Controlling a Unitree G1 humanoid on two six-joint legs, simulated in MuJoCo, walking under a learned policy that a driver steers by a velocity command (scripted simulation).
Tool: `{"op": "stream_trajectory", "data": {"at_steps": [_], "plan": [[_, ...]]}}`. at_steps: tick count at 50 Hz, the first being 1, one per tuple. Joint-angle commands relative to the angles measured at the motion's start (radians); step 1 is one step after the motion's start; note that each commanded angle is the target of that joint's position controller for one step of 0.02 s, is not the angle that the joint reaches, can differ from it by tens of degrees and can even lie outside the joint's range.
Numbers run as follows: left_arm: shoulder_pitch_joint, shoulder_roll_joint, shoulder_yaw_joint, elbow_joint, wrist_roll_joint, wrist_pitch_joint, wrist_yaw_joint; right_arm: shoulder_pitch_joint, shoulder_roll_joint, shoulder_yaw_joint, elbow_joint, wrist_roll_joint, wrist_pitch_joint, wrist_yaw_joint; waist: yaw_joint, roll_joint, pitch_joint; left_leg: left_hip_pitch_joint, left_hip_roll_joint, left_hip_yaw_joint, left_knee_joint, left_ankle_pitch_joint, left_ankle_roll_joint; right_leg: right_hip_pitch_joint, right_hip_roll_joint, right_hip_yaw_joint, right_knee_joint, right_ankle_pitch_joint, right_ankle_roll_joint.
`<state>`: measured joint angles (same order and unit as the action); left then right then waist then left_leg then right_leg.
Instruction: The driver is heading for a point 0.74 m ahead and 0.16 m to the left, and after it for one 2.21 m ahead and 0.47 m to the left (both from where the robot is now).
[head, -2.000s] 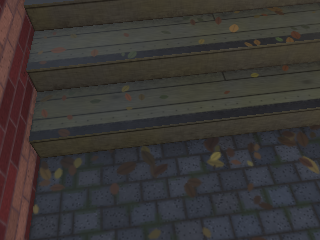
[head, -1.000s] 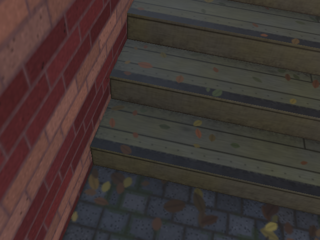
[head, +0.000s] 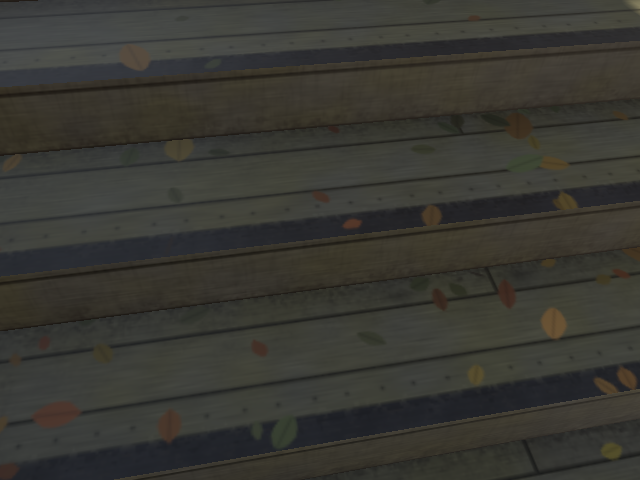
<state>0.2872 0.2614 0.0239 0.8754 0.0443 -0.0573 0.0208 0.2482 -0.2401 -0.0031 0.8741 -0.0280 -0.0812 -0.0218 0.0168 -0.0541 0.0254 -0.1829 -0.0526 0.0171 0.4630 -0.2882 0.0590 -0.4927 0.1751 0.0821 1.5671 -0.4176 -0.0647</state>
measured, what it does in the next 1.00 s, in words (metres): climbs, turning left: right foot 0.15 m higher, then left foot 0.15 m higher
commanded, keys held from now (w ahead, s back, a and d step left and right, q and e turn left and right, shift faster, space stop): w+q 0.94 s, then w+e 0.06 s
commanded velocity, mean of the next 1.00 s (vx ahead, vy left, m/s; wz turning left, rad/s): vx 0.50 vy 0.00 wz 0.45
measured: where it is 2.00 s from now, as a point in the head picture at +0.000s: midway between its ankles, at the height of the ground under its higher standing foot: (200, 72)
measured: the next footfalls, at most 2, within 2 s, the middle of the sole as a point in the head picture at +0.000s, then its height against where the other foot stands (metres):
right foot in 0.26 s outside the picture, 0.15 m higher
left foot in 0.80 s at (211, 395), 0.15 m higher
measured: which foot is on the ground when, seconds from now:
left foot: down 0.00-0.28, up 0.30-0.78, down 0.80-1.00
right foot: up 0.00-0.24, down 0.26-0.84, up 0.86-1.00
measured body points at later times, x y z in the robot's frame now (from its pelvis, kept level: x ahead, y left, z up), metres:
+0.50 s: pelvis +0.26 -0.02 +0.13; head +0.26 -0.02 +0.58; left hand +0.24 +0.20 -0.02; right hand +0.42 -0.23 +0.01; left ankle +0.25 +0.13 -0.33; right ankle +0.29 -0.11 -0.59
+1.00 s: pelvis +0.52 +0.10 +0.25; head +0.51 +0.09 +0.70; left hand +0.46 +0.35 +0.12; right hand +0.61 -0.10 +0.09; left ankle +0.49 +0.18 -0.44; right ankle +0.52 -0.07 -0.22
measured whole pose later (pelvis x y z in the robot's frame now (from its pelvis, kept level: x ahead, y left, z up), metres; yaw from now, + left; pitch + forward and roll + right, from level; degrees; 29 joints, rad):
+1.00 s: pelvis +0.52 +0.10 +0.25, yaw +30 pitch +7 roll +4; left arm 0.26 0.23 0.01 0.97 0.08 -0.05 -0.06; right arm 0.39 -0.18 0.00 1.08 -0.06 -0.06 0.07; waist -0.02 -0.05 -0.17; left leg -0.58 -0.15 0.04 0.86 -0.40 0.10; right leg -0.86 -0.01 0.17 1.95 0.03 -0.15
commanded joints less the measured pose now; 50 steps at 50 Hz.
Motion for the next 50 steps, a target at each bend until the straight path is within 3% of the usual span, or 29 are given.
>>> {"op": "stream_trajectory", "data": {"at_steps": [1, 3, 6, 8, 9, 10, 11, 12, 13, 14, 15, 16, 17, 19, 21, 25, 28, 32, 35, 36, 38, 40, 41, 42, 43, 44, 46, 49, 50], "plan": [[-0.098, -0.02, -0.023, -0.158, 0.03, 0.013, -0.022, 0.197, -0.059, -0.015, 0.08, 0.007, 0.003, 0.005, -0.003, 0.102, 0.05, 0.219, 0.322, -0.345, -0.154, 0.349, 0.254, -0.621, -0.094, -0.053, 0.438, -0.095, -0.01], [-0.236, -0.102, -0.056, -0.256, 0.019, 0.045, -0.015, 0.243, -0.046, -0.012, 0.122, 0.007, -0.004, 0.014, -0.004, 0.135, 0.113, 0.046, 0.291, -0.331, -0.232, 0.229, 0.242, -0.755, -0.12, -0.12, 0.604, -0.125, -0.01], [-0.411, -0.114, -0.087, -0.392, -0.007, 0.052, 0.008, 0.222, -0.043, -0.002, 0.129, 0.015, -0.023, 0.016, 0.012, 0.168, 0.176, -0.135, 0.232, -0.285, -0.338, 0.072, 0.195, -0.835, -0.192, -0.133, 0.529, -0.127, -0.007], [-0.463, -0.073, -0.102, -0.458, -0.017, 0.046, -0.001, 0.25, -0.03, 0.006, 0.136, 0.049, -0.011, -0.002, -0.005, 0.096, 0.148, -0.285, 0.162, -0.231, -0.505, 0.372, 0.205, -0.506, -0.217, -0.243, 0.024, -0.026, 0.008], [-0.459, -0.111, -0.115, -0.48, -0.027, 0.047, -0.006, 0.248, -0.026, 0.003, 0.133, 0.058, -0.003, -0.013, -0.002, 0.119, 0.068, -0.317, 0.175, -0.213, -0.554, 0.581, 0.188, -0.193, -0.225, -0.221, -0.233, 0.081, 0.003], [-0.351, -0.119, -0.104, -0.429, -0.037, 0.048, -0.003, 0.256, -0.06, -0.002, 0.099, 0.061, -0.007, -0.013, 0.029, 0.138, -0.093, -0.267, 0.157, -0.14, -0.453, 1.121, 0.175, 0.1, -0.13, -0.261, -0.288, 0.09, -0.002], [-0.157, -0.079, -0.075, -0.356, -0.038, 0.054, 0.004, 0.265, -0.169, -0.032, 0.082, 0.058, -0.017, -0.008, 0.096, 0.23, -0.229, -0.119, 0.187, -0.128, -0.27, 1.557, 0.154, 0.241, -0.073, -0.238, -0.303, 0.081, -0.007], [-0.008, -0.026, -0.045, -0.314, -0.026, 0.059, 0.003, 0.227, -0.232, -0.057, 0.06, 0.062, -0.032, -0.002, 0.169, 0.278, -0.346, 0.07, 0.232, -0.162, -0.081, 1.715, 0.125, 0.264, -0.079, -0.182, -0.407, 0.047, -0.025], [0.082, 0.014, -0.015, -0.276, -0.011, 0.043, 0.002, 0.175, -0.23, -0.075, 0.047, 0.076, -0.047, 0.011, 0.229, 0.236, -0.405, 0.115, 0.226, -0.173, 0.174, 1.637, 0.095, 0.345, -0.103, -0.103, -0.578, 0.078, -0.058], [0.149, 0.125, 0.023, -0.233, 0.026, 0.026, 0.006, 0.208, -0.147, -0.07, 0.011, 0.075, -0.061, 0.027, 0.18, 0.01, -0.474, -0.081, 0.116, -0.166, 0.516, 1.094, 0.058, 0.491, -0.34, 0.286, -0.795, -0.026, -0.131], [0.277, 0.172, 0.011, -0.219, 0.044, 0.089, -0.038, 0.351, -0.035, -0.064, 0.052, -0.089, -0.016, 0.156, 0.262, -0.386, -0.56, -0.453, -0.126, -0.376, 1.119, 0.219, 0.085, 0.544, -0.57, 0.886, -1.171, 0.212, -0.424], [0.223, 0.137, 0.0, -0.165, 0.042, 0.081, -0.07, 0.262, -0.124, -0.112, 0.048, -0.027, 0.003, 0.187, 0.18, -0.202, -0.228, -0.712, -0.111, -0.468, 1.549, 0.311, 0.078, 0.33, -0.526, 0.893, -1.232, -0.072, -0.345], [-0.001, 0.072, -0.011, -0.159, 0.005, 0.068, -0.103, 0.216, -0.069, -0.102, 0.035, 0.004, 0.014, 0.173, 0.074, -0.043, -0.063, -0.827, -0.077, -0.398, 1.639, 0.361, 0.101, 0.136, -0.526, 0.705, -1.221, -0.178, -0.3], [-0.135, -0.126, -0.054, -0.052, 0.002, 0.016, -0.114, 0.206, 0.071, -0.029, -0.002, -0.035, 0.019, 0.123, -0.052, 0.136, -0.14, -0.859, 0.007, -0.288, 1.639, 0.351, 0.181, 0.111, -0.498, 0.354, -1.177, 0.019, -0.249], [-0.172, -0.218, -0.08, 0.0, 0.021, -0.018, -0.089, 0.194, 0.123, 0.003, -0.017, -0.03, 0.046, 0.116, -0.12, 0.088, -0.079, -0.896, 0.081, -0.244, 1.592, 0.325, 0.193, 0.049, -0.437, 0.143, -1.231, 0.099, -0.158], [-0.023, -0.116, -0.049, 0.082, 0.059, -0.047, -0.048, 0.027, 0.065, 0.006, -0.039, 0.012, 0.049, 0.154, -0.052, -0.033, -0.052, -1.005, 0.086, -0.087, 1.693, 0.174, 0.161, 0.056, -0.371, -0.123, -1.318, 0.118, -0.135], [0.157, -0.115, -0.073, 0.178, 0.109, -0.024, -0.07, -0.198, 0.101, 0.049, -0.135, 0.02, 0.043, 0.11, -0.011, 0.02, -0.012, -1.37, 0.073, -0.165, 1.755, 0.083, 0.252, 0.329, -0.462, -0.08, -1.363, 0.138, -0.152], [0.24, -0.086, -0.086, 0.216, 0.14, -0.031, -0.083, -0.384, 0.032, 0.048, -0.225, 0.013, 0.067, 0.105, 0.028, 0.01, -0.077, -1.36, 0.13, -0.028, 1.399, 0.256, 0.22, 0.41, -0.442, -0.205, -1.446, 0.185, -0.135], [0.202, -0.071, -0.08, 0.222, 0.083, -0.032, -0.117, -0.524, 0.074, 0.067, -0.266, -0.009, 0.142, 0.119, 0.0, 0.006, -0.043, -1.025, 0.171, 0.085, 1.083, 0.085, 0.2, 0.242, -0.46, -0.31, -1.601, 0.419, -0.146], [0.162, -0.018, -0.076, 0.19, 0.047, -0.053, -0.119, -0.452, 0.093, 0.066, -0.239, -0.017, 0.148, 0.139, -0.055, -0.07, -0.073, -0.825, 0.127, 0.149, 1.094, 0.066, 0.174, 0.195, -0.479, -0.353, -1.571, 0.814, -0.176], [0.163, 0.138, -0.036, 0.181, 0.027, -0.086, -0.103, -0.353, 0.08, 0.061, -0.222, -0.002, 0.137, 0.162, -0.118, -0.099, -0.136, -0.707, 0.031, 0.16, 0.916, 0.039, 0.137, 0.396, -0.498, -0.384, -1.406, 1.531, -0.184], [0.196, 0.166, -0.012, 0.181, 0.017, -0.073, -0.097, -0.262, 0.043, 0.04, -0.182, 0.005, 0.108, 0.147, -0.136, -0.151, -0.175, -0.597, -0.089, 0.215, 0.52, -0.118, 0.12, 0.653, -0.516, -0.364, -1.218, 1.748, -0.191], [0.258, 0.135, -0.008, 0.189, 0.06, -0.07, -0.1, -0.129, 0.0, 0.019, -0.136, 0.02, 0.097, 0.113, -0.131, -0.147, -0.289, -0.307, -0.094, 0.118, 0.544, 0.067, 0.165, 0.525, -0.497, -0.359, -1.042, 1.789, -0.16], [0.336, 0.061, -0.023, 0.165, 0.101, -0.068, -0.111, 0.052, -0.044, 0.008, -0.084, 0.047, 0.09, 0.083, -0.145, -0.027, -0.486, 0.149, -0.005, -0.182, 0.54, 0.269, 0.275, 0.153, -0.447, -0.278, -0.757, 1.529, -0.103], [0.248, 0.067, -0.011, 0.16, 0.093, -0.033, -0.144, 0.343, -0.092, -0.014, 0.036, 0.001, 0.088, 0.064, -0.236, 0.159, -0.484, 0.356, 0.117, -0.554, 0.195, 0.177, 0.341, -0.169, -0.273, -0.226, -0.432, 0.464, -0.019], [0.162, 0.039, 0.002, 0.12, 0.037, -0.008, -0.16, 0.423, -0.189, -0.058, 0.077, -0.023, 0.071, 0.069, -0.244, 0.192, -0.363, 0.26, 0.204, -0.815, 0.001, -0.016, 0.325, -0.37, -0.162, 0.038, 0.047, 0.385, -0.011], [0.035, -0.073, -0.019, 0.081, 0.04, -0.021, -0.11, 0.305, -0.061, -0.038, 0.154, -0.039, 0.004, 0.064, -0.139, 0.155, -0.159, -0.019, 0.166, -0.704, 0.026, -0.155, 0.312, -0.58, -0.141, 0.138, 0.441, 0.444, -0.043], [-0.035, -0.072, -0.029, 0.019, 0.022, 0.013, -0.066, 0.063, 0.132, 0.035, 0.18, -0.039, -0.003, 0.099, 0.045, 0.008, -0.146, -0.171, 0.144, -0.476, -0.004, -0.002, 0.259, -0.738, -0.19, 0.106, 0.55, 0.464, -0.129], [-0.027, -0.065, -0.026, 0.037, 0.015, 0.031, -0.067, 0.008, 0.133, 0.037, 0.162, -0.03, -0.007, 0.107, 0.069, -0.003, -0.116, -0.256, 0.169, -0.391, -0.039, 0.078, 0.257, -0.726, -0.235, 0.054, 0.542, 0.404, -0.123]]}}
